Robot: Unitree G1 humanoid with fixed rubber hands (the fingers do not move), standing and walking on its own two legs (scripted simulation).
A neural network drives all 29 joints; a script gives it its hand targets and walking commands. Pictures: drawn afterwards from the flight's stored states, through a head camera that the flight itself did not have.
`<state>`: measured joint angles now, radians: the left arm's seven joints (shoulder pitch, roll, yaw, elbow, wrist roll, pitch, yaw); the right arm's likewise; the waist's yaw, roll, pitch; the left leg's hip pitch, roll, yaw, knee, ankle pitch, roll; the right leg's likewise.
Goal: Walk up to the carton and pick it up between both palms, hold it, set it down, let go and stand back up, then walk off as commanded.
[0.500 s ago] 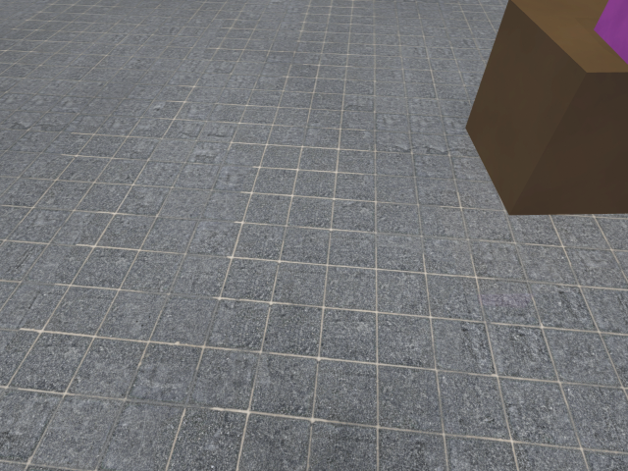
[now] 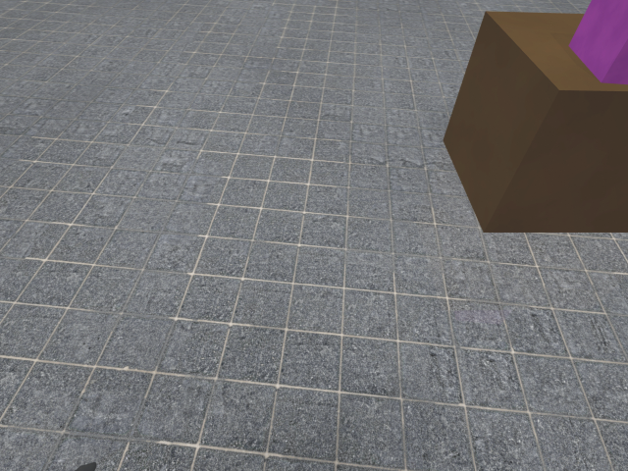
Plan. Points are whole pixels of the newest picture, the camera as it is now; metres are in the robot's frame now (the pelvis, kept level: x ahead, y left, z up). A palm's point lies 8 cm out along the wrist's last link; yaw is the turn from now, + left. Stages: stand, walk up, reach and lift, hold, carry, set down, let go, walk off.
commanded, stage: walk up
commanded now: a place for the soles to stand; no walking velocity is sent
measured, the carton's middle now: out of the picture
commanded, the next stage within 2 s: none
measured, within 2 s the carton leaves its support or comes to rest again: neither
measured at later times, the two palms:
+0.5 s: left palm (216, 333) +0.35 +0.18 -0.10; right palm out of the picture +0.13 -0.51 -0.06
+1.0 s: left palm (299, 285) +0.47 +0.05 -0.12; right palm out of the picture +0.33 -0.61 -0.05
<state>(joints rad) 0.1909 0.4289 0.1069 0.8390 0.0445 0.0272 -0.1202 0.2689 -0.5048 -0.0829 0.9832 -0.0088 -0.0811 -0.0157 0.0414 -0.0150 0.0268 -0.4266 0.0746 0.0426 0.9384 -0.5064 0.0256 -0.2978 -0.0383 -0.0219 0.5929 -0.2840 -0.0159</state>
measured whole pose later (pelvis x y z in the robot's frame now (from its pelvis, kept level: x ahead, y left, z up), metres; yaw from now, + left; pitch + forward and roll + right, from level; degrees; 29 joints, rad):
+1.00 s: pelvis +0.34 -0.25 +0.00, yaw -6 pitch -1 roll +1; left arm 0.19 0.44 0.09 0.81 0.05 0.05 -0.12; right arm 0.36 -0.46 -0.07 0.88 -0.02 -0.15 -0.05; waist -0.01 -0.12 0.09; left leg -0.33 0.05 0.14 0.62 -0.27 0.01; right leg -0.55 -0.08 0.06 1.07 -0.36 0.00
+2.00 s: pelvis +0.54 -0.62 -0.02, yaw -4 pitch -2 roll +0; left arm 0.22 0.46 0.10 0.78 0.04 0.05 -0.10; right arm 0.30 -0.49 -0.07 0.96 -0.01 -0.11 -0.06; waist 0.05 -0.06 0.06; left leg -0.51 0.06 0.10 0.94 -0.47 0.02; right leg -0.40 -0.03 -0.05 0.78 -0.35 -0.04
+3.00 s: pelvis +0.65 -1.01 -0.04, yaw -3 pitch -2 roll +0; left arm 0.25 0.47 0.11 0.77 0.03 0.04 -0.07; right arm 0.35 -0.51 -0.08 0.93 -0.02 -0.06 -0.09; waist 0.01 -0.06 0.09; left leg -0.57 0.09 -0.11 1.18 -0.53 0.03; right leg -0.45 -0.04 -0.01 0.92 -0.42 0.01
